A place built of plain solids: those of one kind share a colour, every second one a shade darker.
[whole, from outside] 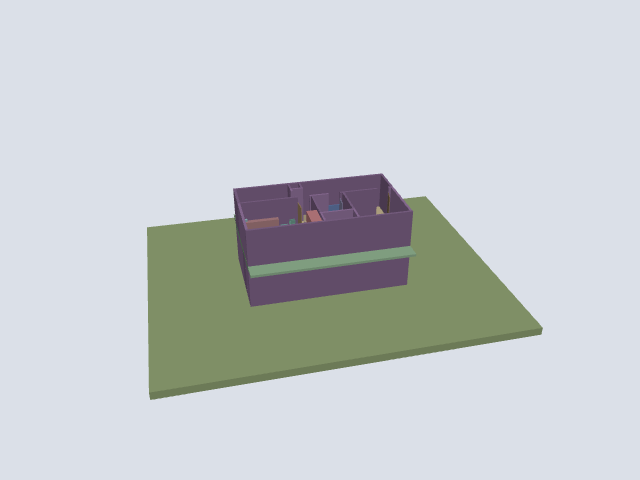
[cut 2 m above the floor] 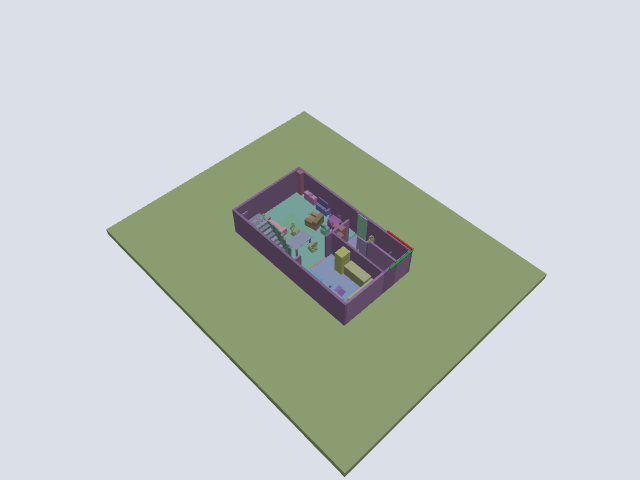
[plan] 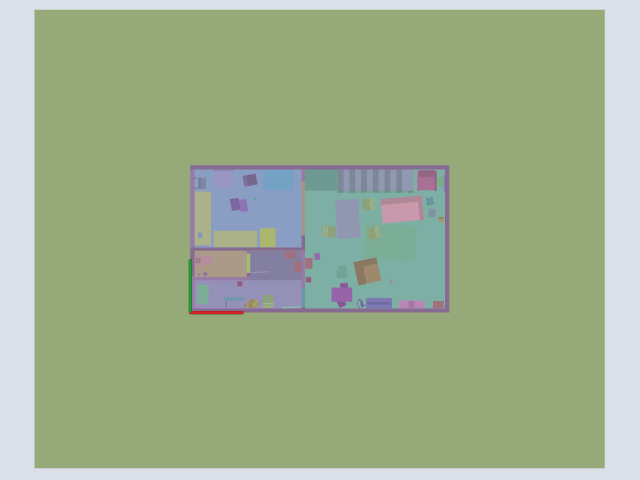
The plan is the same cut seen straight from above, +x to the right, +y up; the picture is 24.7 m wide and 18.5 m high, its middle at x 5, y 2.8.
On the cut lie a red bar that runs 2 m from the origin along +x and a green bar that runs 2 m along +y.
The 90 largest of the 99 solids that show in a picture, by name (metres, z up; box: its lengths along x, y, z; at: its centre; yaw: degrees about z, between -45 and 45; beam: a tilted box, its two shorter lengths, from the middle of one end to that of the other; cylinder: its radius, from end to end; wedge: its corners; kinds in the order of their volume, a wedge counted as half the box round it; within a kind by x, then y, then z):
{
 "under_1": {"box": [21.98, 17.68, 0.5], "at": [4.99, 2.84, -0.33]},
 "wall_1": {"box": [0.16, 1.09, 2.78], "at": [0.08, 0.7, 1.09]},
 "wall_2": {"box": [0.16, 3.33, 2.37], "at": [0.08, 1.82, 3.96]},
 "wall_3": {"box": [0.16, 1.0, 2.78], "at": [0.08, 1.88, 1.09]},
 "wall_4": {"box": [0.16, 3.01, 2.78], "at": [0.08, 4.01, 1.09]},
 "wall_5": {"box": [0.16, 1.9, 2.37], "at": [0.08, 4.57, 3.96]},
 "wall_6": {"box": [2.31, 0.13, 2.78], "at": [1.16, 1.31, 1.09]},
 "wall_7": {"box": [3.74, 0.13, 2.37], "at": [1.87, 3.56, 3.96]},
 "wall_8": {"box": [4.42, 0.13, 2.78], "at": [2.21, 2.44, 1.09]},
 "wall_9": {"box": [0.13, 0.15, 2.78], "at": [2.25, 1.46, 1.09]},
 "wall_10": {"box": [0.85, 0.13, 2.37], "at": [3.9, 4.76, 3.96]},
 "wall_11": {"box": [0.13, 1.4, 2.78], "at": [4.36, 1.68, 1.09]},
 "wall_12": {"box": [0.13, 0.47, 2.78], "at": [4.36, 2.75, 1.09]},
 "wall_13": {"box": [0.13, 0.48, 2.78], "at": [4.36, 5.28, 1.09]},
 "wall_14": {"box": [0.13, 2.27, 2.37], "at": [4.63, 2.35, 3.96]},
 "wall_15": {"box": [9.98, 0.16, 5.45], "at": [4.99, 0.08, 2.42]},
 "wall_16": {"box": [9.98, 0.16, 5.45], "at": [4.99, 5.6, 2.42]},
 "wall_17": {"box": [1.21, 0.13, 2.37], "at": [5.11, 3.56, 3.96]},
 "wall_18": {"box": [2.16, 0.13, 2.37], "at": [5.65, 1.16, 3.96]},
 "wall_19": {"box": [0.13, 2.27, 2.37], "at": [6.66, 2.35, 3.96]},
 "wall_20": {"box": [2.46, 0.13, 2.37], "at": [7.68, 3.56, 3.96]},
 "wall_21": {"box": [0.16, 3.33, 2.37], "at": [9.9, 1.82, 3.96]},
 "wall_22": {"box": [0.16, 5.36, 2.78], "at": [9.9, 2.84, 1.09]},
 "wall_23": {"box": [0.16, 1.9, 2.37], "at": [9.9, 4.57, 3.96]},
 "stair_1": {"box": [2.93, 0.82, 0.5], "at": [7.14, 5.11, -0.05]},
 "stair_2": {"box": [2.7, 0.82, 0.7], "at": [7.26, 5.11, 0.05]},
 "stair_3": {"box": [2.48, 0.82, 0.9], "at": [7.37, 5.11, 0.15]},
 "stair_4": {"box": [2.25, 0.82, 1.09], "at": [7.48, 5.11, 0.25]},
 "stair_5": {"box": [2.03, 0.82, 1.29], "at": [7.6, 5.11, 0.35]},
 "stair_6": {"box": [1.8, 0.82, 1.49], "at": [7.71, 5.11, 0.45]},
 "stair_7": {"box": [1.58, 0.82, 1.69], "at": [7.82, 5.11, 0.54]},
 "stair_8": {"box": [1.35, 0.82, 1.89], "at": [7.93, 5.11, 0.64]},
 "stair_9": {"box": [1.13, 0.82, 2.09], "at": [8.05, 5.11, 0.74]},
 "stair_10": {"box": [0.9, 0.82, 2.29], "at": [8.16, 5.11, 0.84]},
 "stair_11": {"box": [0.68, 0.82, 2.48], "at": [8.27, 5.11, 0.94]},
 "stair_12": {"box": [0.45, 0.82, 2.68], "at": [8.38, 5.11, 1.04]},
 "floor_living_1": {"box": [1.26, 0.82, 0.5], "at": [5.05, 5.11, -0.25]},
 "floor_living_2": {"box": [5.4, 4.54, 0.5], "at": [7.12, 2.43, -0.25]},
 "floor_living_3": {"box": [1.21, 0.82, 0.5], "at": [9.21, 5.11, -0.25]},
 "floor_kitchen_1": {"box": [4.13, 3.01, 0.5], "at": [2.23, 4.01, -0.25]},
 "floor_hall_1": {"box": [4.13, 1.09, 0.5], "at": [2.23, 0.7, -0.25]},
 "floor_hall_2": {"box": [1.98, 1.13, 0.5], "at": [3.3, 1.81, -0.25]},
 "fixture_wardrobe_bedroom_1": {"box": [0.65, 1.51, 2.2], "at": [4.25, 1.21, 3.83]},
 "upper_floor_next_1": {"box": [9.98, 1.0, 0.16], "at": [4.99, -0.5, 2.7]},
 "floor_wc_1": {"box": [2.02, 1.0, 0.5], "at": [1.17, 1.88, -0.25]},
 "billy_1": {"box": [0.42, 0.28, 2.02], "at": [3.87, 2.23, 1.01]},
 "billy_2": {"box": [0.28, 0.42, 2.02], "at": [4.14, 1.78, 1.01]},
 "billy_3": {"box": [0.28, 0.42, 2.02], "at": [4.57, 1.9, 1.01]},
 "billy_4": {"box": [0.42, 0.28, 2.02], "at": [9.56, 0.31, 1.01]},
 "counter_run_1": {"box": [0.64, 0.76, 0.038], "at": [0.49, 2.98, 0.9]},
 "counter_run_2": {"box": [0.64, 1.31, 0.038], "at": [0.49, 4.01, 0.9]},
 "counter_run_3": {"box": [1.68, 0.61, 0.78], "at": [1.74, 2.83, 0.49]},
 "counter_run_4": {"box": [1.68, 0.64, 0.038], "at": [1.74, 2.84, 0.9]},
 "bookcase_1": {"box": [2.14, 0.31, 1.15], "at": [1.38, 3.32, 3.35]},
 "fridge_flat_1": {"box": [0.6, 0.73, 1.66], "at": [2.98, 2.89, 0.83]},
 "sofa_1": {"box": [0.17, 0.92, 0.18], "at": [7.46, 3.9, 0.54], "yaw": 5.1},
 "sofa_2": {"box": [1.6, 0.23, 0.39], "at": [8.14, 4.33, 0.65], "yaw": 5.1},
 "sofa_3": {"box": [1.6, 0.93, 0.34], "at": [8.17, 3.98, 0.28], "yaw": 5.1},
 "sofa_4": {"box": [0.17, 0.92, 0.18], "at": [8.89, 4.03, 0.54], "yaw": 5.1},
 "armchair_club_1": {"box": [0.33, 0.92, 0.38], "at": [6.54, 1.53, 0.61], "yaw": 12.1},
 "armchair_club_2": {"box": [0.87, 0.24, 0.18], "at": [6.78, 1.93, 0.51], "yaw": 12.1},
 "armchair_club_3": {"box": [0.9, 0.92, 0.35], "at": [6.83, 1.59, 0.24], "yaw": 12.1},
 "armchair_club_4": {"box": [0.87, 0.24, 0.18], "at": [6.92, 1.26, 0.51], "yaw": 12.1},
 "range_flat_1": {"box": [0.76, 0.65, 0.94], "at": [1.29, 5.19, 0.47]},
 "stair_guard_1": {"box": [3.61, 0.08, 0.95], "at": [6.8, 4.66, 3.25]},
 "rug_1": {"box": [0.45, 0.75, 0.08], "at": [0.48, 0.71, -0.03], "yaw": -1.7},
 "rug_2": {"box": [2.0, 1.4, 0.08], "at": [7.69, 2.7, -0.03], "yaw": -2.8},
 "tv_board_1": {"box": [0.9, 0.09, 0.52], "at": [7.27, 0.36, 0.78]},
 "tv_board_2": {"box": [1.0, 0.4, 0.48], "at": [7.27, 0.37, 0.24]},
 "toy_shelf_1": {"box": [1.0, 0.3, 0.6], "at": [8.54, 0.32, 0.3]},
 "leaf_bedroom_door_1": {"box": [0.05, 0.76, 2.0], "at": [3.77, 3.11, 3.78], "yaw": 4.0},
 "leaf_bedroom_door_2": {"box": [0.05, 0.76, 2.0], "at": [9.58, 3.12, 3.78], "yaw": -13.0},
 "armchair_frame_1": {"box": [0.62, 0.26, 0.41], "at": [9.12, 5.36, 0.61]},
 "armchair_frame_2": {"box": [0.63, 0.74, 0.18], "at": [9.13, 5.08, 0.32]},
 "floor_gap_kitchen_dining_1": {"box": [0.13, 2.06, 0.5], "at": [4.36, 4.01, -0.25]},
 "chair_bentwood_1": {"box": [0.41, 0.47, 0.43], "at": [5.84, 1.56, 0.21], "yaw": 4.6},
 "leaf_living_door_1": {"box": [0.76, 0.05, 2.0], "at": [3.91, 0.2, 1.0], "yaw": 3.0},
 "leaf_wc_door_1": {"box": [0.74, 0.05, 2.0], "at": [2.68, 1.56, 1.0], "yaw": 4.0},
 "floor_gap_living_door_1": {"box": [0.13, 0.76, 0.5], "at": [4.36, 0.6, -0.25]},
 "dining_table_1": {"box": [0.9, 1.5, 0.031], "at": [6.07, 3.61, 0.73], "yaw": 3.2},
 "kitchen_table_1": {"box": [1.15, 0.8, 0.028], "at": [3.4, 5.11, 0.74]},
 "chair_spindle_1": {"box": [0.43, 0.44, 0.04], "at": [5.4, 3.12, 0.43], "yaw": -4.6},
 "chair_spindle_2": {"box": [0.43, 0.44, 0.04], "at": [6.84, 4.17, 0.43], "yaw": 6.8},
 "chair_spindle_3": {"box": [0.43, 0.44, 0.04], "at": [7.04, 3.06, 0.43], "yaw": 15.7},
 "wc_1": {"box": [0.54, 0.38, 0.09], "at": [0.62, 2.0, 0.4]},
 "kick_scooter_1": {"box": [0.78, 0.13, 0.14], "at": [1.67, 0.53, 0.07]},
 "desk_child_1": {"box": [0.8, 0.55, 0.031], "at": [5.84, 0.69, 0.5]},
 "chair_kitchen_1": {"box": [0.42, 0.41, 0.07], "at": [2.34, 5.11, 0.41], "yaw": 10.5},
 "dropped_towel_1": {"box": [0.35, 0.31, 0.08], "at": [1.72, 4.26, -0.02], "yaw": 8.2},
 "sill_wc_door_1": {"box": [0.13, 0.74, 0.08], "at": [2.25, 1.9, -0.02]}
}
